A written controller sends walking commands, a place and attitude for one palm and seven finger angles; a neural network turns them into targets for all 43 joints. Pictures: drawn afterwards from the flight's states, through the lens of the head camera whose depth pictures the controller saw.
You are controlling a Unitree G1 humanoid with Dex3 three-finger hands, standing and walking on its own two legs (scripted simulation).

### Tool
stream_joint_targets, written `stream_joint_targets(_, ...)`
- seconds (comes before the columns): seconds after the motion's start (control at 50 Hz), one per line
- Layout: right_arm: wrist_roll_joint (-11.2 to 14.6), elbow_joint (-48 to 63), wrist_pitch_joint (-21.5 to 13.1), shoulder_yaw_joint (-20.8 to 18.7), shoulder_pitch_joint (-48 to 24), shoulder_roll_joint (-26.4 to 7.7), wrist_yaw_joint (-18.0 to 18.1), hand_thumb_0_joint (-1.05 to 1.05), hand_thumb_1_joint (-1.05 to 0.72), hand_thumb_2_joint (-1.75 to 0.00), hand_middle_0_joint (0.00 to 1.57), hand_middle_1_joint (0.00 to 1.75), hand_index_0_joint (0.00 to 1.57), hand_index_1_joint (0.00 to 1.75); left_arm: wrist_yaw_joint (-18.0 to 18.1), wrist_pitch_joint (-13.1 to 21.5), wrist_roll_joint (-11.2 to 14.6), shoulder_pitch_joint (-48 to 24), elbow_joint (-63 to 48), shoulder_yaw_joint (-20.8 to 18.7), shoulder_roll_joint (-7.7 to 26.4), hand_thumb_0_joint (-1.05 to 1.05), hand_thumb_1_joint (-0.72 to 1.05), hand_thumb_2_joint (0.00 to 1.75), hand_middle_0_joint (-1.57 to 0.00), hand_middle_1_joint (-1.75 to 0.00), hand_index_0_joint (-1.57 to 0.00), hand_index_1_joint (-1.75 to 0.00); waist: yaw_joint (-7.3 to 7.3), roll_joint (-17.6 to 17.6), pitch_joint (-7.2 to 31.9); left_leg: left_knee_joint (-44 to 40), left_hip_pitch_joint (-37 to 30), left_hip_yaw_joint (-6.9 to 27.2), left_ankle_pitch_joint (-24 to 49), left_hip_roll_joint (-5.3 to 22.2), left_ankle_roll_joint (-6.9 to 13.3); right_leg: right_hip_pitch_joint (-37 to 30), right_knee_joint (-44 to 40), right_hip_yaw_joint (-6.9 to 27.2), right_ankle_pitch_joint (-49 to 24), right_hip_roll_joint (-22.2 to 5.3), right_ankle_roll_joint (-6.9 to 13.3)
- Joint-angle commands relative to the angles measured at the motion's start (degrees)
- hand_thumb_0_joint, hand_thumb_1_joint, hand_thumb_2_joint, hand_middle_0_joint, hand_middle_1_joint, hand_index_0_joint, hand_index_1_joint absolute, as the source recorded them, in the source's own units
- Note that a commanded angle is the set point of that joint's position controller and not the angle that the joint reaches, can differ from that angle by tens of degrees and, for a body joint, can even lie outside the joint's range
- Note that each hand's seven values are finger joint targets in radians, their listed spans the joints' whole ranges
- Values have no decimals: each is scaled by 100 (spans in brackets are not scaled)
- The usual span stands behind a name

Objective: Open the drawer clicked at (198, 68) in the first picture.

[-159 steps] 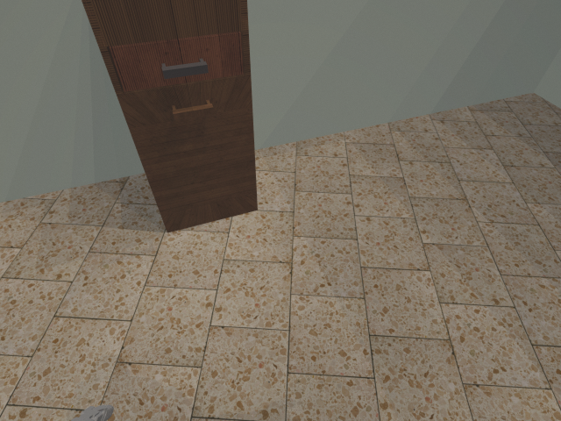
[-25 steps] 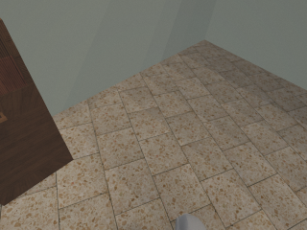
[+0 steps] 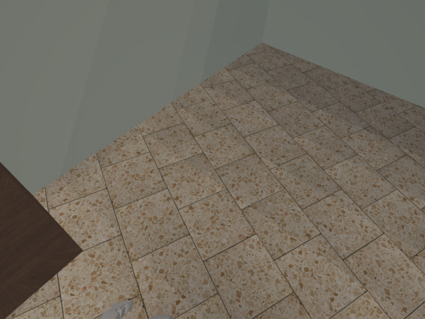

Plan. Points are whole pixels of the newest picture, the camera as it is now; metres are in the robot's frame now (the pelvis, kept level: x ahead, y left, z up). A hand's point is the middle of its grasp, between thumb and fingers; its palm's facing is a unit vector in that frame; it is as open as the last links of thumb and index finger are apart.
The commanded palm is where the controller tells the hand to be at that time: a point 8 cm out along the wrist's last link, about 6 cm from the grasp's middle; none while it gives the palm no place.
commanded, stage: turn to face it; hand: left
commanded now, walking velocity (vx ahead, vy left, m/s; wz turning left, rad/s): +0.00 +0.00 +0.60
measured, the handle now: out of the picture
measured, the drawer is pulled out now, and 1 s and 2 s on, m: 0.00 0.00 0.00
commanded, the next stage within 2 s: take the last steps up to it in 1.36 s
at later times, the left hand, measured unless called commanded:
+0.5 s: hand out of the picture +0.06 +0.27 -0.15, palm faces +0.30 -0.92 -0.26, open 7.4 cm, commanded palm none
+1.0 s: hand out of the picture -0.03 +0.17 -0.14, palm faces +0.57 -0.77 -0.28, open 7.4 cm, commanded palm none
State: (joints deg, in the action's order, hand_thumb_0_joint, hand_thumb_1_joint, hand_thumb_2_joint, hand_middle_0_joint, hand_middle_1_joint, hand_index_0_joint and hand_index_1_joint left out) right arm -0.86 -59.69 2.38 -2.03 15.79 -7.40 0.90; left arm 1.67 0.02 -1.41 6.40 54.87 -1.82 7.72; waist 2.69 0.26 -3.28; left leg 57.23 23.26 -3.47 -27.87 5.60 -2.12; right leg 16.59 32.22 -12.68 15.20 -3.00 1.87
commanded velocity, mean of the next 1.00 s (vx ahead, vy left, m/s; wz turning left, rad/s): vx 0.00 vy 0.00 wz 0.58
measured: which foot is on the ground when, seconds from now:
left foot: up 0.00-0.08, down 0.10-0.70, up 0.72-1.00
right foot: down 0.00-0.12, up 0.14-0.68, down 0.70-1.00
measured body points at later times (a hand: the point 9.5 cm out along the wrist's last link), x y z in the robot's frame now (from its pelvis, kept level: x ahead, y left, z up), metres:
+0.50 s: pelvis +0.02 +0.03 +0.02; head +0.06 +0.07 +0.46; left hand +0.05 +0.32 -0.13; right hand +0.12 -0.20 -0.12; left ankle +0.01 +0.11 -0.73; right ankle +0.04 -0.14 -0.66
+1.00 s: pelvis +0.02 -0.04 +0.01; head +0.06 -0.05 +0.46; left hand -0.06 +0.21 -0.11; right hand +0.24 -0.23 -0.14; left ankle -0.08 +0.09 -0.65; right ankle +0.08 -0.12 -0.73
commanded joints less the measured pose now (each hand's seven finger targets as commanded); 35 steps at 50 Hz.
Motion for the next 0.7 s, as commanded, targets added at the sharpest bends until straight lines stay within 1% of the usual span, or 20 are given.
stream_joint_targets(0.0,24,359,-95,-127,227,-349,-86,0,-90,-90,20,30,20,30,76,9,-36,435,-226,-337,1139,0,90,90,-20,-30,-20,-30,-277,-753,382,-1051,-160,-258,230,-13,-47,-413,-937,782,-1899,-1707,585)
stream_joint_targets(0.04,-6,378,-124,-161,390,-438,-104,0,-90,-90,20,30,20,30,54,-36,4,370,-280,-365,1149,0,90,90,-20,-30,-20,-30,-179,-749,479,-1989,-593,-419,1002,-119,-34,-349,-422,459,-1580,-1553,302)
stream_joint_targets(0.06,-21,376,-138,-206,537,-596,-117,0,-90,-90,20,30,20,30,35,-74,53,357,-316,-365,1114,0,90,90,-20,-30,-20,-30,-71,-360,533,-2548,-1095,-355,1632,-89,5,21,-30,308,-1042,-1449,88)
stream_joint_targets(0.08,-54,420,-179,-294,680,-1010,-120,0,-90,-90,20,30,20,30,9,-127,86,412,-426,-353,889,0,90,90,-20,-30,-20,-30,-4,896,517,-3251,-1382,814,2368,590,313,704,887,89,131,-935,-255)
stream_joint_targets(0.1,-88,505,-207,-406,897,-1515,-97,0,-90,-90,20,30,20,30,-14,-162,101,157,-687,-276,579,0,90,90,-20,-30,-20,-30,169,2253,306,-4049,-1344,2541,3582,1835,1000,1628,2275,115,2164,-271,-636)
stream_joint_targets(0.12,-117,496,-179,-443,877,-1672,-69,0,-90,-90,20,30,20,30,-9,-181,45,-113,-802,-297,742,0,90,90,-20,-30,-20,-30,216,1571,343,-4167,-1103,2741,3191,2073,1401,1585,3140,774,2139,-283,-531)
stream_joint_targets(0.14,-103,491,-216,-416,664,-1519,5,0,-90,-90,20,30,20,30,-3,-215,1,-225,-709,-333,714,0,90,90,-20,-30,-20,-30,127,1462,170,-4198,-1054,2498,3157,1666,1210,1864,3421,1067,1665,-374,-517)
stream_joint_targets(0.16,-90,590,-234,-370,408,-1406,40,0,-90,-90,20,30,20,30,-37,-201,8,-184,-660,-374,747,0,90,90,-20,-30,-20,-30,18,1301,160,-4053,-1155,2296,3218,1435,1100,2027,3650,1160,1254,-356,-541)
stream_joint_targets(0.18,-78,669,-265,-319,197,-1321,53,0,-90,-90,20,30,20,30,-68,-175,12,-72,-597,-383,794,0,90,90,-20,-30,-20,-30,-84,962,216,-3891,-1326,1942,3614,1212,1006,2029,3708,1210,912,-350,-569)
stream_joint_targets(0.2,-56,702,-304,-293,92,-1246,64,0,-90,-90,20,30,20,30,-94,-155,23,66,-513,-390,785,0,90,90,-20,-30,-20,-30,-162,837,339,-3820,-1505,1642,4005,1065,918,1986,3707,1179,678,-359,-624)
stream_joint_targets(0.22,-46,738,-324,-299,83,-1305,75,0,-90,-90,20,30,20,30,-96,-158,30,201,-447,-384,832,0,90,90,-20,-30,-20,-30,-180,720,526,-3726,-1755,1446,4419,922,880,1923,3687,1191,573,-308,-676)
stream_joint_targets(0.3,-19,725,-323,-356,298,-1411,74,0,-90,-90,20,30,20,30,-61,-176,59,167,-459,-379,916,0,90,90,-20,-30,-20,-30,-85,466,826,-3604,-2291,1508,5043,848,1015,1836,3336,1266,546,-245,-794)
stream_joint_targets(0.42,-35,751,-259,-432,291,-1545,28,0,-90,-90,20,30,20,30,-36,-179,85,-96,-651,-356,1008,0,90,90,-20,-30,-20,-30,17,712,808,-3586,-2370,1966,4755,782,1181,1702,2645,1341,756,-159,-870)
stream_joint_targets(0.5,-56,799,-189,-479,140,-1627,0,0,-90,-90,20,30,20,30,-21,-174,108,-281,-786,-322,1025,0,90,90,-20,-30,-20,-30,48,789,631,-3557,-1921,2345,4349,740,1270,1292,1903,1351,990,-35,-808)
stream_joint_targets(0.58,-67,938,-129,-501,-223,-1704,-25,0,-90,-90,20,30,20,30,2,-141,144,48,-796,-308,1006,0,90,90,-20,-30,-20,-30,-108,992,636,-3437,-1222,2558,4121,529,1175,344,953,1293,823,191,-660)
stream_joint_targets(0.6,-56,986,-122,-516,-328,-1707,-41,0,-90,-90,20,30,20,30,9,-120,147,209,-779,-304,1067,0,90,90,-20,-30,-20,-30,-187,964,675,-3329,-1082,2582,4094,474,1120,68,572,1279,630,232,-640)
stream_joint_targets(0.62,-38,1028,-110,-523,-447,-1683,-48,0,-90,-90,20,30,20,30,20,-89,157,420,-739,-324,1084,0,90,90,-20,-30,-20,-30,-289,908,750,-3177,-785,2579,3776,361,999,-425,17,1274,212,223,-615)
stream_joint_targets(0.64,-6,1079,-108,-516,-534,-1601,-62,0,-90,-90,20,30,20,30,35,-37,141,663,-703,-356,1186,0,90,90,-20,-30,-20,-30,-440,562,789,-2857,-326,2424,3167,139,759,-1085,-853,1320,-371,54,-590)
stream_joint_targets(0.66,59,1136,-106,-467,-372,-1242,-99,0,-90,-90,20,30,20,30,77,34,54,809,-726,-432,1645,0,90,90,-20,-30,-20,-30,-476,-744,937,-1869,651,1748,1476,-458,312,-1977,-1646,2417,-279,-1132,-283)
stream_joint_targets(0.68,21,1278,-94,-454,-356,-1063,-90,0,-90,-90,20,30,20,30,84,25,4,774,-810,-467,2026,0,90,90,-20,-30,-20,-30,-455,-1947,754,-511,1282,727,-561,-1168,-73,-1647,-1805,3735,-875,-2486,373)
